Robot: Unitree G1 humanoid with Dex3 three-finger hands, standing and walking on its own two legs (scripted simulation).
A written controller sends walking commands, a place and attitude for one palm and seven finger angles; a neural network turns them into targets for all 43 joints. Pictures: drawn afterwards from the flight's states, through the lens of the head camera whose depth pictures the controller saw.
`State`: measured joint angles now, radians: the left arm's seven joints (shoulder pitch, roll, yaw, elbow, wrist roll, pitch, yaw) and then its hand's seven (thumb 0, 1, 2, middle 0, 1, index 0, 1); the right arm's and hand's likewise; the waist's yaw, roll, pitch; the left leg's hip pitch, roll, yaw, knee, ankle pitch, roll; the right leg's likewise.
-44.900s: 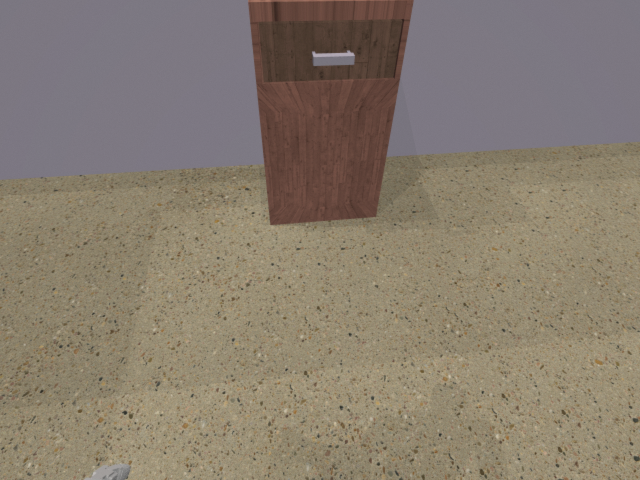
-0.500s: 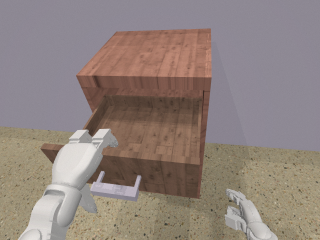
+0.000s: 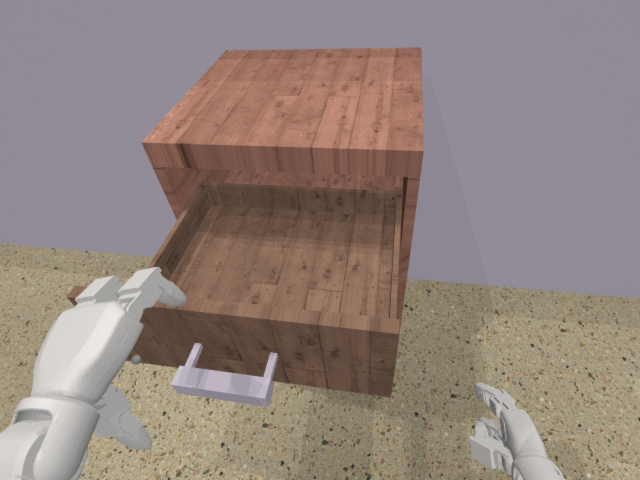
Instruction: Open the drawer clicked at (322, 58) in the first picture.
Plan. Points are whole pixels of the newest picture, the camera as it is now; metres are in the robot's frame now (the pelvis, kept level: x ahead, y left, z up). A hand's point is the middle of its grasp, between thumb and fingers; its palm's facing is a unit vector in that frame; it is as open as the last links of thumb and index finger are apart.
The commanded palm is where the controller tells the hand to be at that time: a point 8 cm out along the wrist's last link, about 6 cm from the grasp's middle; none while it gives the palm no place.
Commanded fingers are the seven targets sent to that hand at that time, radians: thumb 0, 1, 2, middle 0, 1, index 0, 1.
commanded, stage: draw the hand back to the body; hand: left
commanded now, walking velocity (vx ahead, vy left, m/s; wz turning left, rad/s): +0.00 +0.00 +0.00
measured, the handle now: (228, 370) +0.25 +0.18 -0.02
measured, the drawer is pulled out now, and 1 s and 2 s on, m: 0.30 0.30 0.30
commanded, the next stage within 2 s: step back with the hand held close in 0.96 s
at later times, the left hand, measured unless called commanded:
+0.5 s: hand (135, 327) +0.21 +0.22 +0.15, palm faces +0.32 -0.86 -0.41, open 11.0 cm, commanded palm +0.16 +0.27 +0.18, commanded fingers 0.00 0.48 0.72 -0.23 -0.57 -0.23 -0.57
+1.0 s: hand (121, 333) +0.20 +0.23 +0.15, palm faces +0.39 -0.82 -0.42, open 7.6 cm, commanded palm +0.15 +0.28 +0.18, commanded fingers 0.00 0.90 0.90 -0.20 -0.30 -0.20 -0.30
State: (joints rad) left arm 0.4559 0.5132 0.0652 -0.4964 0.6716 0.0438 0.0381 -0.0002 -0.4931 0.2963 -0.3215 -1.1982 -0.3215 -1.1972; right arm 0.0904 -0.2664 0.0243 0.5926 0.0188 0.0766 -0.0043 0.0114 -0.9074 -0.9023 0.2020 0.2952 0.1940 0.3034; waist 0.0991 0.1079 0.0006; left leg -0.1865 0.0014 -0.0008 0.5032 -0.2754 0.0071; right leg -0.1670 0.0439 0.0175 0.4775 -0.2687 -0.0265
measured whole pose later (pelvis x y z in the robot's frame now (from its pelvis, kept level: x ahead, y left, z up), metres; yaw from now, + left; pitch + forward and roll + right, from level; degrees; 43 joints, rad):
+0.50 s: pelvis +0.03 +0.00 +0.00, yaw +0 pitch -1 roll +0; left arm 0.59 0.33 0.23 -0.55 -0.05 -0.10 0.11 0.00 0.14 0.57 -0.27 -0.78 -0.26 -0.78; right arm 0.20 -0.21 0.02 0.63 0.00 -0.13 -0.07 0.01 -0.90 -0.90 0.21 0.30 0.20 0.30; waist 0.04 0.05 0.00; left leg -0.16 -0.01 0.00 0.48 -0.30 0.01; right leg -0.14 0.03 0.01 0.45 -0.30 -0.02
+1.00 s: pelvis +0.03 -0.01 +0.00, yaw +1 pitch -1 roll +0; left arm 0.58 0.34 0.27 -0.51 -0.06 -0.09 0.12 0.02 0.85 0.88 -0.22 -0.32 -0.21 -0.32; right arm 0.17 -0.21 0.01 0.63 0.01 -0.11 -0.08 0.01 -0.90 -0.90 0.21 0.30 0.20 0.30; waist 0.05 0.06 -0.02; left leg -0.16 0.00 -0.02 0.48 -0.30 0.00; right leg -0.13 0.04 0.00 0.45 -0.30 -0.03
